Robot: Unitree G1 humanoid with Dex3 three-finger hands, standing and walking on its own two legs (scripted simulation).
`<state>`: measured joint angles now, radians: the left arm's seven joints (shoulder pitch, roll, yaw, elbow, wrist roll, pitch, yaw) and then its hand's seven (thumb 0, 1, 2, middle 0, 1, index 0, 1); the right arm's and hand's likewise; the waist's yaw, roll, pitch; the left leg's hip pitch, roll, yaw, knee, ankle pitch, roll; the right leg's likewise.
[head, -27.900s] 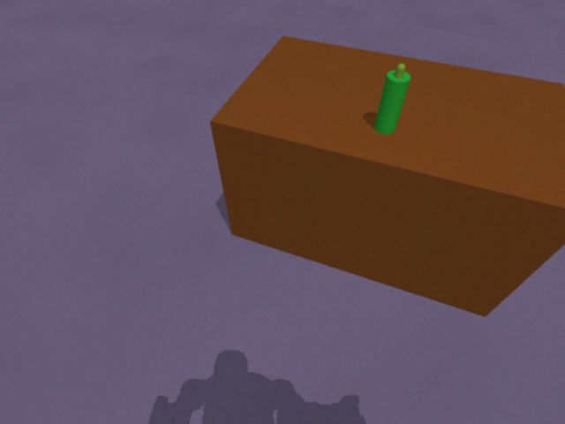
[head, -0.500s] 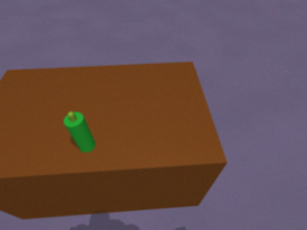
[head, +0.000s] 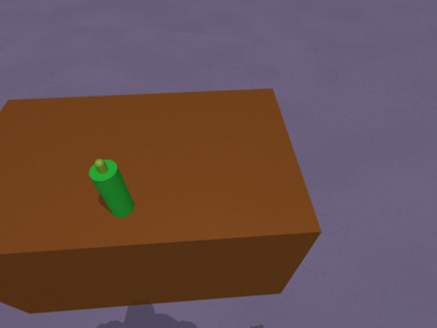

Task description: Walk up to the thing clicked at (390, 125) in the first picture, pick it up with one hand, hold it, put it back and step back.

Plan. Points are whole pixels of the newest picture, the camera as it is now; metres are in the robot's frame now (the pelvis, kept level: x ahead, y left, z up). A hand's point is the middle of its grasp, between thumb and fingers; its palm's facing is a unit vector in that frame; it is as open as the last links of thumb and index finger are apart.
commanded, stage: stand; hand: left
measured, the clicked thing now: (112, 186) +0.44 +0.28 -0.08
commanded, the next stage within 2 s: step back in 0.32 s
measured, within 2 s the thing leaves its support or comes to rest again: neither
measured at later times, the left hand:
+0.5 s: hand out of the picture +0.07 +0.28 -0.16, palm faces +0.00 -0.93 -0.38, open 7.4 cm
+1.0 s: hand out of the picture +0.01 +0.29 -0.18, palm faces -0.10 -0.92 -0.39, open 7.4 cm
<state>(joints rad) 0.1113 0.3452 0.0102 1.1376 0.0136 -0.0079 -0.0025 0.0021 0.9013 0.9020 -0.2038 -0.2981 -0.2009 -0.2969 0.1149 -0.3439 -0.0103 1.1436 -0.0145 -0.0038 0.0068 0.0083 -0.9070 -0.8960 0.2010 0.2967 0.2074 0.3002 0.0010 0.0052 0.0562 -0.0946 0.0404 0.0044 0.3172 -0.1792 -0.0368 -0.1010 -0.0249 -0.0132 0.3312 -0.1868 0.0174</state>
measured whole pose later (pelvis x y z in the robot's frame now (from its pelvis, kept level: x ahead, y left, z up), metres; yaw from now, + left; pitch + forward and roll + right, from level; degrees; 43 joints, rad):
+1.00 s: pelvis -0.11 +0.03 -0.03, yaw -5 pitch -2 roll +0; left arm 0.13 0.38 0.07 0.89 0.03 0.05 0.00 0.00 0.90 0.90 -0.20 -0.30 -0.20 -0.30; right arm 0.11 -0.37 -0.05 0.87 -0.02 0.04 -0.01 0.01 -0.90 -0.90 0.20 0.30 0.21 0.30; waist 0.00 0.00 0.19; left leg -0.37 0.04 0.06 0.69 -0.28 0.02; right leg -0.25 0.04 0.06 0.66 -0.38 -0.01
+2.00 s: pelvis -0.41 +0.02 -0.03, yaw +0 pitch -2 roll +1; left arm 0.14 0.38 0.07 0.79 0.04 0.05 0.02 0.00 0.90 0.90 -0.21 -0.30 -0.20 -0.30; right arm 0.20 -0.41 -0.05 0.88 -0.02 0.04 -0.01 0.01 -0.91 -0.90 0.20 0.30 0.21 0.30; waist 0.01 0.01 0.16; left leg -0.29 -0.04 -0.04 0.73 -0.44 -0.01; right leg -0.38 -0.04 0.00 0.69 -0.27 0.01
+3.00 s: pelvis -0.66 -0.01 -0.02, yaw +1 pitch -3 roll -1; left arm 0.24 0.36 0.06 1.01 0.04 -0.02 -0.01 0.00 0.90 0.90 -0.20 -0.30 -0.20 -0.30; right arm 0.19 -0.36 -0.05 0.99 -0.04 0.02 0.02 0.01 -0.91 -0.90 0.20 0.30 0.21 0.30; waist 0.04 0.03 0.05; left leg -0.31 -0.01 -0.07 0.77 -0.46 0.00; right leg -0.24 0.02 -0.02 0.57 -0.28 -0.03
